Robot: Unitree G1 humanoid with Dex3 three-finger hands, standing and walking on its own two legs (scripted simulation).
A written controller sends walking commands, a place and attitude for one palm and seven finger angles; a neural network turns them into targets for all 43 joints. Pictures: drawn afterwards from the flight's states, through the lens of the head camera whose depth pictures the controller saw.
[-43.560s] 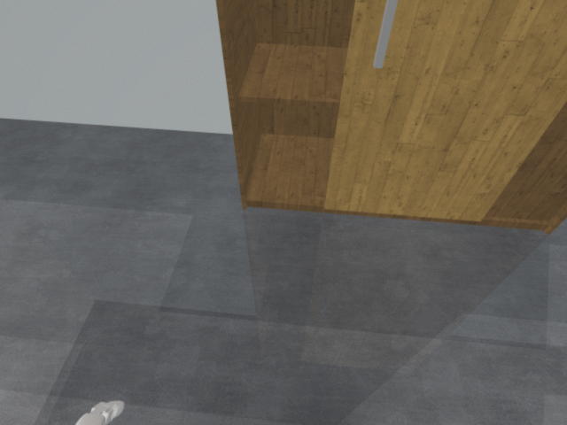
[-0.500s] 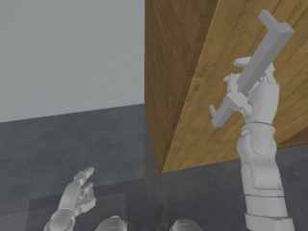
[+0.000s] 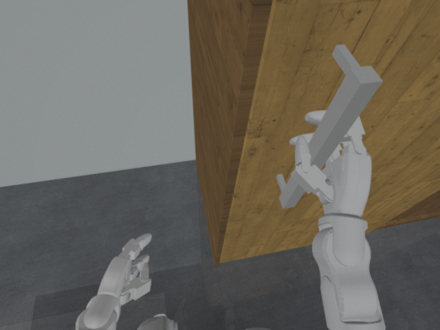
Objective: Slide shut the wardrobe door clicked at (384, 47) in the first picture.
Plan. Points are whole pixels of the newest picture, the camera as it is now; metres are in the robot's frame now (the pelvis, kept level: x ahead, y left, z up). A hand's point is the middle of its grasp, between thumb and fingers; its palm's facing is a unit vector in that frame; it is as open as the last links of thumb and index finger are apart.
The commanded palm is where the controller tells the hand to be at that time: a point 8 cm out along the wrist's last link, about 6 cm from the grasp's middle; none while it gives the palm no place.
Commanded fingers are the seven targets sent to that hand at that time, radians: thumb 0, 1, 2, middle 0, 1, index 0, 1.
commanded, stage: step sideways, sliding the door along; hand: right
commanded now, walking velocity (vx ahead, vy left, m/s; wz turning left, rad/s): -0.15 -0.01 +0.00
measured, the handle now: (307, 147) +0.34 -0.16 +0.14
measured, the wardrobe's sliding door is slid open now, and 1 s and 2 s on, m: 0.00 0.00 0.00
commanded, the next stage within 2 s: stop walking and hold the door there in 0.54 s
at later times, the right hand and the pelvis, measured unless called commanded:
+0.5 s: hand (305, 170) +0.30 -0.14 +0.16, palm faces +0.10 +1.00 +0.02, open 6.4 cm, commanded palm +0.27 -0.11 +0.16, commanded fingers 0.00 -0.90 -0.90 0.45 1.40 0.45 1.40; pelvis +0.06 -0.03 -0.01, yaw -6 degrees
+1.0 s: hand (300, 164) +0.31 -0.14 +0.15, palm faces +0.24 +0.97 -0.06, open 5.7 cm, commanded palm +0.28 -0.16 +0.14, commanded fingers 0.00 -0.90 -0.90 0.45 1.40 0.45 1.40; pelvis +0.10 +0.02 -0.01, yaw -7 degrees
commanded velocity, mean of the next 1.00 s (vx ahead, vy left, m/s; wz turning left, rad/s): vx -0.22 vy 0.11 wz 0.14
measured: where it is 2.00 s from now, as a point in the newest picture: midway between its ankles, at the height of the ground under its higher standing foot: outside the picture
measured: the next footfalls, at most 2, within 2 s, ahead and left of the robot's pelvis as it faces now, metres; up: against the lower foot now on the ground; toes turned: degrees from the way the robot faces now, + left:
left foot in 0.06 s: +0.05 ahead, +0.12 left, +0.00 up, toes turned +2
left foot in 0.58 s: +0.17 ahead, +0.08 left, +0.00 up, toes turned -4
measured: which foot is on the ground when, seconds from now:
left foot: up 0.00-0.04, down 0.06-0.24, up 0.26-0.56, down 0.58-1.00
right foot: down 0.00-0.94, up 0.96-1.00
